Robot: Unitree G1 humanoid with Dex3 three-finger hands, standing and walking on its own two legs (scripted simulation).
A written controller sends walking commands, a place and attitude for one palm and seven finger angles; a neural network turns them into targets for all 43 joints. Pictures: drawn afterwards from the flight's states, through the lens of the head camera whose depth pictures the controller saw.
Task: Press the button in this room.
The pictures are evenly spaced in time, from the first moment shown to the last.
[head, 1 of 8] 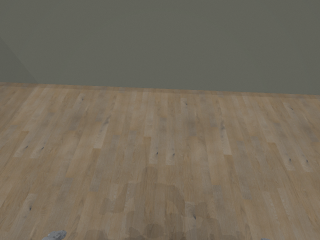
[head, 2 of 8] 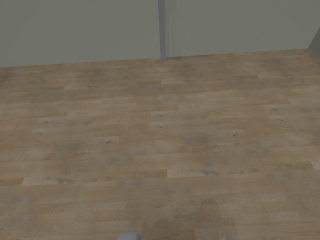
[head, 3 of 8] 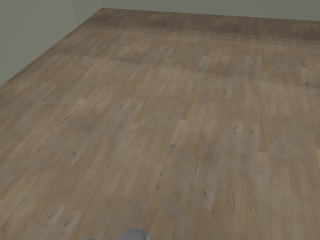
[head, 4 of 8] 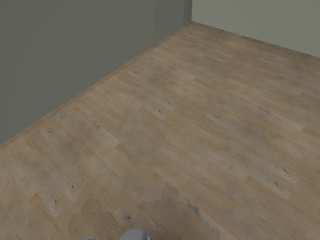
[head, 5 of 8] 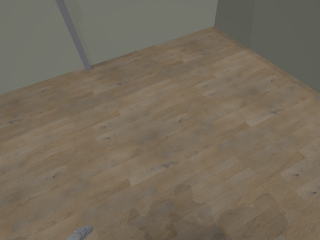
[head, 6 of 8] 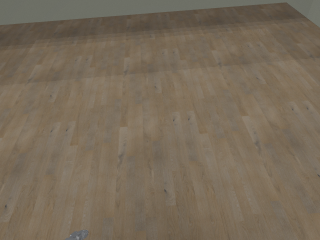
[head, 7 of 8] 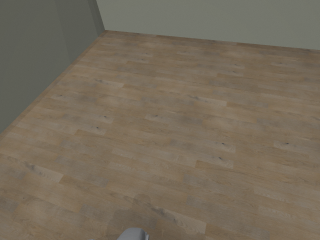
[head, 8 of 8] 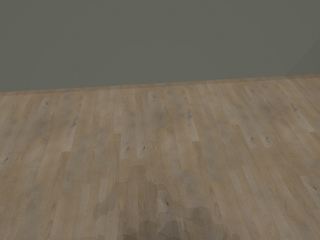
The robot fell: no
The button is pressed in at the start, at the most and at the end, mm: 0 0 0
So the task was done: no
